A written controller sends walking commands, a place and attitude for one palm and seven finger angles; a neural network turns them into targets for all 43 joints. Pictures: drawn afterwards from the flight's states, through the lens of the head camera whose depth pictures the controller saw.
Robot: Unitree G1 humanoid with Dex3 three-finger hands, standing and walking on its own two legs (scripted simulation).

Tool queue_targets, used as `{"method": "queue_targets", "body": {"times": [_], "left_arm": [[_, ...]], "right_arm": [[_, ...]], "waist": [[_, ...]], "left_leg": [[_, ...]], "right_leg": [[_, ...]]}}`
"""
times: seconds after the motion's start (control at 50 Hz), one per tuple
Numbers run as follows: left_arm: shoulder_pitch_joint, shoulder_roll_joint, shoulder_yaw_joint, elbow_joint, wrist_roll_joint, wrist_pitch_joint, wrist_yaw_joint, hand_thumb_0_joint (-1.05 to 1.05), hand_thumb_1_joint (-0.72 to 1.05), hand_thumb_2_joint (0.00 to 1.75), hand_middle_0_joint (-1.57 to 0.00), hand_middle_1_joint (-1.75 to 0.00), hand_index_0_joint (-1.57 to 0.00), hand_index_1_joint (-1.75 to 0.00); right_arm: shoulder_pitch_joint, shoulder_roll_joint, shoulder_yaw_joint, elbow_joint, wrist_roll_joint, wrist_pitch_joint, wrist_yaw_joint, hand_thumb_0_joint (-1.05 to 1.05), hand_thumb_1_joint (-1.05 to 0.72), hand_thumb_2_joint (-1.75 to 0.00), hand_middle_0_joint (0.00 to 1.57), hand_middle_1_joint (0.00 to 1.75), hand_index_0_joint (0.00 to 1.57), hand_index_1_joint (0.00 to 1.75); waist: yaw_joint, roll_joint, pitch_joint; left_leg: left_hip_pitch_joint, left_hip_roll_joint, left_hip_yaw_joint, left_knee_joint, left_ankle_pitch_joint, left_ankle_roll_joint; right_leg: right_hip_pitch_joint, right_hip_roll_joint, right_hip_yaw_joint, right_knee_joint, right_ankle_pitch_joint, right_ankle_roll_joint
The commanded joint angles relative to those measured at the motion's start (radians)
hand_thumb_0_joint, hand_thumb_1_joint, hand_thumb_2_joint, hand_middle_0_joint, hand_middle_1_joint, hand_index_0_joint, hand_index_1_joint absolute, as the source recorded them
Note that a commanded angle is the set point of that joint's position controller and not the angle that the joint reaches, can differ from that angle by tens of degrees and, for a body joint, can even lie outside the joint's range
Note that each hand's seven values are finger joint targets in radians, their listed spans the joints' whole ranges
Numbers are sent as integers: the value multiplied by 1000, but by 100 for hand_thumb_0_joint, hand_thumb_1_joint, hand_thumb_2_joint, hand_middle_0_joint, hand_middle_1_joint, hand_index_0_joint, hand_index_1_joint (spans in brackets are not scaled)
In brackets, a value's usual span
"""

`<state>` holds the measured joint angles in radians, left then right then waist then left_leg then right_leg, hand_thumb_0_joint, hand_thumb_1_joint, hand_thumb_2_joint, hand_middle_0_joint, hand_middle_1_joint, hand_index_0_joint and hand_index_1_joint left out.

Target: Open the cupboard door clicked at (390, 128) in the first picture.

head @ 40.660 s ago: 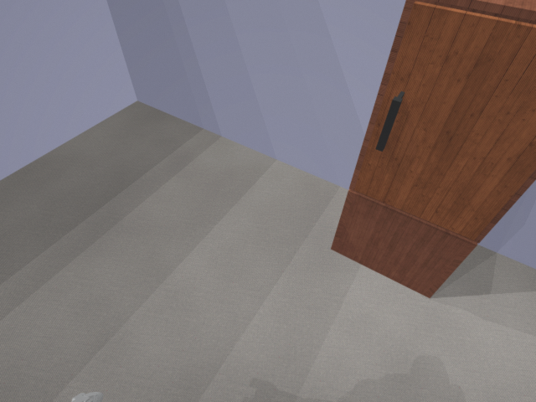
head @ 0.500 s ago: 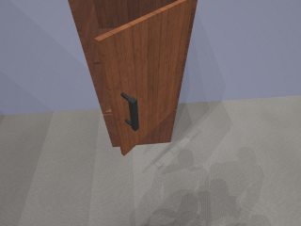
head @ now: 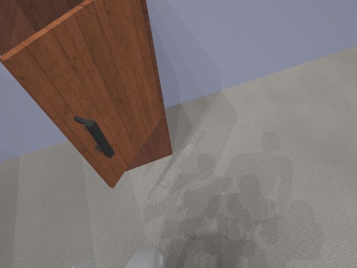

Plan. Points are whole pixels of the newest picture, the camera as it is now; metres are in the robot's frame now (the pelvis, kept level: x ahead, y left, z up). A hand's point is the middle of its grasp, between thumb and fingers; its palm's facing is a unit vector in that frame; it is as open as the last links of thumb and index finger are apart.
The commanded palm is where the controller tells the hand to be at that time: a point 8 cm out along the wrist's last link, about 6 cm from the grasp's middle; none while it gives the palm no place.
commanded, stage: walk to a spot facing it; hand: left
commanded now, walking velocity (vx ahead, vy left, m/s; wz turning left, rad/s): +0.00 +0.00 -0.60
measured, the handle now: (95, 137) +0.42 +0.28 -0.02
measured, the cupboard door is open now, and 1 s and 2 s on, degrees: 42 42 42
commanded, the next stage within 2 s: none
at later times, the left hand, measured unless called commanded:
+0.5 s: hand (122, 248) +0.17 +0.18 -0.16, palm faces -0.27 -0.93 -0.24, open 7.4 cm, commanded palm none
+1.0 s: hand (159, 224) +0.24 +0.09 -0.17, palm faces -0.49 -0.85 -0.20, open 7.4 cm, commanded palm none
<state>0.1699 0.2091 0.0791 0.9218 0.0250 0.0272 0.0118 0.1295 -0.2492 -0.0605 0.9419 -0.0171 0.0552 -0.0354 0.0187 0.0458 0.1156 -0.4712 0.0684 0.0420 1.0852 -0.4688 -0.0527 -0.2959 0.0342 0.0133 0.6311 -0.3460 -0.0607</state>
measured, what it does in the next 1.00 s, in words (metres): steps on the spot, turning right: left foot, then right foot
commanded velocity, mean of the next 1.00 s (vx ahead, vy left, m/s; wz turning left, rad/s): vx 0.00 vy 0.00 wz -0.60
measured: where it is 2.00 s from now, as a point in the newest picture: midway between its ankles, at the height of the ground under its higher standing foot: (253, 259)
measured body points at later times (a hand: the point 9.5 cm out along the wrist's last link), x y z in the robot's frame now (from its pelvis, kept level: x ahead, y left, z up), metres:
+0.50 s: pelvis +0.03 -0.01 +0.00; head +0.09 -0.02 +0.45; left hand +0.19 +0.23 -0.14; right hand +0.03 -0.27 -0.14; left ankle +0.05 +0.14 -0.73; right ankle -0.01 -0.11 -0.70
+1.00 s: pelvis +0.07 -0.03 +0.00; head +0.11 -0.04 +0.44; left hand +0.26 +0.13 -0.15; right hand +0.03 -0.30 -0.13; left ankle +0.15 +0.06 -0.73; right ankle +0.00 -0.11 -0.72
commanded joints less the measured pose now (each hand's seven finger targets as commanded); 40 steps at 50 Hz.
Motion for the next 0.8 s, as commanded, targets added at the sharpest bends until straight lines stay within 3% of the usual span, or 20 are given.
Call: {"method": "queue_targets", "body": {"times": [0.0, 0.1, 0.18, 0.2, 0.22, 0.24, 0.26, 0.3, 0.34, 0.4, 0.44, 0.48, 0.5, 0.52, 0.54, 0.56, 0.58, 0.62, 0.64, 0.78], "left_arm": [[96, 188, 44, -50, 0, -16, 12, 0, 90, 90, -20, -30, -20, -30], [100, 195, 51, -65, 5, -12, 10, 0, 90, 90, -20, -30, -20, -30], [45, 184, 50, -87, -4, -6, 4, 0, 90, 90, -20, -30, -20, -30], [23, 156, 44, -98, -9, -5, 1, 0, 90, 90, -20, -30, -20, -30], [62, 98, 32, -113, -15, -4, -9, 0, 90, 90, -20, -30, -20, -30], [58, 96, 26, -136, -10, -8, -19, 0, 90, 90, -20, -30, -20, -30], [27, 125, 32, -128, 3, -2, -27, 0, 90, 90, -20, -30, -20, -30], [40, 119, 41, -106, 3, 5, -43, 0, 90, 90, -20, -30, -20, -30], [25, 96, 30, -110, -3, 11, -55, 0, 90, 90, -20, -30, -20, -30], [-23, 66, 9, -126, -6, 9, -59, 0, 90, 90, -20, -30, -20, -30], [-28, 66, 6, -123, -7, 2, -57, 0, 90, 90, -20, -30, -20, -30], [21, 84, 12, -106, -7, 0, -55, 0, 90, 90, -20, -30, -20, -30], [66, 108, 18, -89, -6, -3, -52, 0, 90, 90, -20, -30, -20, -30], [123, 181, 32, -74, 0, -13, -41, 0, 90, 90, -20, -30, -20, -30], [182, 293, 55, -57, 3, -19, -23, 0, 90, 90, -20, -30, -20, -30], [207, 289, 53, -49, -6, -18, -8, 0, 90, 90, -20, -30, -20, -30], [146, 254, 50, -59, -4, -11, 0, 0, 90, 90, -20, -30, -20, -30], [57, 203, 36, -84, -5, -9, 9, 0, 90, 90, -20, -30, -20, -30], [52, 191, 31, -88, -6, -13, 10, 0, 90, 90, -20, -30, -20, -30], [61, 199, 38, -83, -2, -16, 9, 0, 90, 90, -20, -30, -20, -30]], "right_arm": [[-37, -37, -9, -112, 4, -25, 0, 0, -90, -90, 20, 30, 20, 30], [-58, -33, -8, -146, 12, -34, -3, 0, -90, -90, 20, 30, 20, 30], [51, -44, -8, -130, 14, -46, -11, 0, -90, -90, 20, 30, 20, 30], [118, -75, -11, -117, 10, -56, -15, 0, -90, -90, 20, 30, 20, 30], [140, -169, -30, -121, -4, -65, -17, 0, -90, -90, 20, 30, 20, 30], [167, -216, -33, -136, -10, -60, -22, 0, -90, -90, 20, 30, 20, 30], [154, -195, -24, -139, -17, -59, -25, 0, -90, -90, 20, 30, 20, 30], [59, -147, -7, -171, -18, -59, -24, 0, -90, -90, 20, 30, 20, 30], [47, -131, -3, -175, -19, -60, -22, 0, -90, -90, 20, 30, 20, 30], [126, -156, -16, -138, -20, -58, -17, 0, -90, -90, 20, 30, 20, 30], [151, -178, -28, -126, -19, -52, -12, 0, -90, -90, 20, 30, 20, 30], [129, -185, -33, -127, -14, -45, -6, 0, -90, -90, 20, 30, 20, 30], [120, -182, -34, -129, -9, -42, -2, 0, -90, -90, 20, 30, 20, 30], [124, -145, -30, -143, -1, -41, 7, 0, -90, -90, 20, 30, 20, 30], [60, -71, -9, -190, 6, -39, 10, 0, -90, -90, 20, 30, 20, 30], [35, -108, -13, -180, 5, -28, -4, 0, -90, -90, 20, 30, 20, 30], [14, -99, -18, -172, 7, -28, -5, 0, -90, -90, 20, 30, 20, 30], [38, -81, -13, -137, 5, -28, 4, 0, -90, -90, 20, 30, 20, 30], [40, -68, -10, -128, 4, -27, 6, 0, -90, -90, 20, 30, 20, 30], [40, -47, -8, -124, 10, -28, 1, 0, -90, -90, 20, 30, 20, 30]], "waist": [[21, -144, -171], [19, -156, -149], [-42, -129, -168], [-76, -79, -185], [-67, 184, -214], [-64, 272, -192], [-70, 158, -152], [-12, 181, -111], [-8, 135, -122], [-46, 153, -163], [-56, 159, -177], [-22, 164, -169], [6, 106, -181], [34, -77, -220], [78, -370, -214], [100, -359, -231], [69, -325, -175], [20, -190, -185], [14, -173, -182], [4, -150, -161]], "left_leg": [[-84, -15, -40, -38, 38, -4], [-14, -43, -52, -207, 34, 6], [213, -58, -58, -515, 184, 20], [363, 7, -106, -659, 268, 41], [504, 239, -355, -737, 370, 126], [461, 434, -495, -787, 492, 249], [353, 415, -464, -801, 445, 267], [283, 301, -269, -768, 474, 221], [306, 241, -124, -728, 583, 192], [366, 227, -35, -660, 709, 176], [381, 244, -23, -619, 739, 164], [309, 236, 16, -562, 638, 122], [234, 213, 42, -487, 544, 86], [78, 150, 103, -321, 355, 32], [-134, 3, 137, -70, -176, -18], [-134, 19, -28, 52, -182, -4], [-177, 27, -56, 108, -121, -3], [-139, 42, -59, 82, 0, -14], [-112, 33, -47, 55, 24, -19], [-51, -14, -41, -151, 47, -20]], "right_leg": [[237, -244, 318, -192, 708, -145], [197, -232, 377, -191, 699, -152], [70, -168, 374, -129, 602, -85], [-46, -110, 325, -67, 456, -39], [-234, 32, 194, 94, 72, 28], [-299, 47, 45, 330, -304, 76], [-282, 10, 69, 483, -278, 87], [-286, -37, 49, 600, -165, 104], [-260, -55, -2, 504, -134, 110], [-162, -48, -72, 234, -130, 102], [-104, -27, -106, 117, -107, 86], [17, -18, -123, -18, 27, 70], [138, -21, -117, -127, 141, 58], [325, -150, 38, -196, 330, 9], [371, -417, 398, -255, 635, -117], [314, -413, 425, -258, 590, -170], [280, -363, 409, -249, 547, -179], [255, -291, 290, -213, 571, -148], [229, -267, 266, -209, 619, -138], [211, -244, 311, -218, 630, -152]]}}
